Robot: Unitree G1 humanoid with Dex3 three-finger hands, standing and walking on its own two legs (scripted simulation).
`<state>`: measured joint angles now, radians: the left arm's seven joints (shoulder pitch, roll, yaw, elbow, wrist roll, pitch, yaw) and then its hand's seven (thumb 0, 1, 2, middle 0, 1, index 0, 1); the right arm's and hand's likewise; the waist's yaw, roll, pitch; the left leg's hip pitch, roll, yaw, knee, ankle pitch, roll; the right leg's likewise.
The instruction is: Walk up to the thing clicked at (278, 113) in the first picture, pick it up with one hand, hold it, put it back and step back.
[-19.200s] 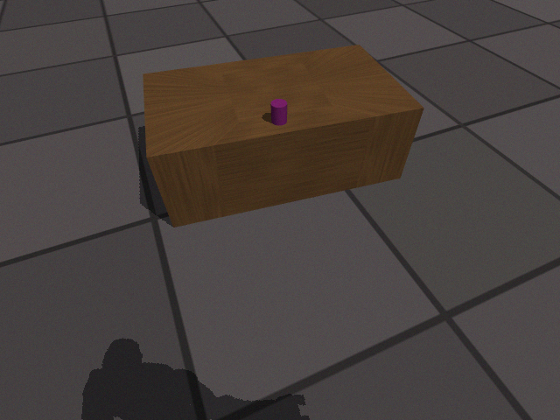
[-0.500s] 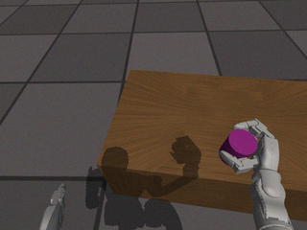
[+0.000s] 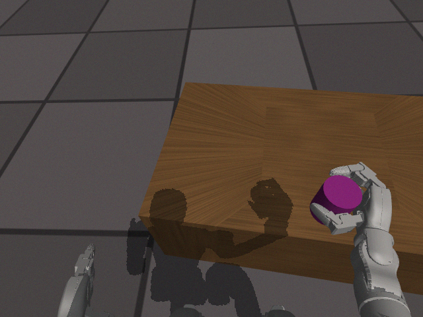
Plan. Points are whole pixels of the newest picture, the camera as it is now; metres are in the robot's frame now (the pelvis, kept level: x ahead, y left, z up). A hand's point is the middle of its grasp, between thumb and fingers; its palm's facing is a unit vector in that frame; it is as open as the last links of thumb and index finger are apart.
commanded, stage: crouch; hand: right
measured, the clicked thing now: (333, 201) +0.35 -0.18 +0.01
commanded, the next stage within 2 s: lower in 0.80 s
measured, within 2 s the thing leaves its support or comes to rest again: neither
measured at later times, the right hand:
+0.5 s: hand (331, 190) +0.42 -0.22 -0.07, palm faces +0.25 +0.97 +0.01, open 9.7 cm
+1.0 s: hand (328, 191) +0.44 -0.23 -0.12, palm faces +0.26 +0.97 +0.00, open 9.7 cm
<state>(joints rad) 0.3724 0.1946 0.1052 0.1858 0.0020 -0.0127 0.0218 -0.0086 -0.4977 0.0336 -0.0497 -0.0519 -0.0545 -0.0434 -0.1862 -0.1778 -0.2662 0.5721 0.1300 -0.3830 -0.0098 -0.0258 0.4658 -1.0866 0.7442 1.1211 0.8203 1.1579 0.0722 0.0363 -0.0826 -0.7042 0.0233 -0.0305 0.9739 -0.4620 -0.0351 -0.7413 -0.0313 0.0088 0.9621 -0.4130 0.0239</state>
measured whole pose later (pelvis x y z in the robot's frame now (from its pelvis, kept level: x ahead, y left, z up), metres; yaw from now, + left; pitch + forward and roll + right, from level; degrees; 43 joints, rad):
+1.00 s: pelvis -0.01 +0.00 -0.09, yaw +2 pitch +26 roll +5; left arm 0.44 0.25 0.09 -0.17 0.09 -0.01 -0.04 -0.01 -0.50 0.04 -0.06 -0.05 -0.06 -0.05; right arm -0.52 -0.42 -0.54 1.00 0.05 -0.61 0.05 -0.03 0.46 -1.09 0.73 1.14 0.81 1.17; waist 0.24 0.03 -0.17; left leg -1.24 -0.02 0.03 1.37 -0.59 -0.03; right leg -1.32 -0.07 0.09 1.43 -0.57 0.03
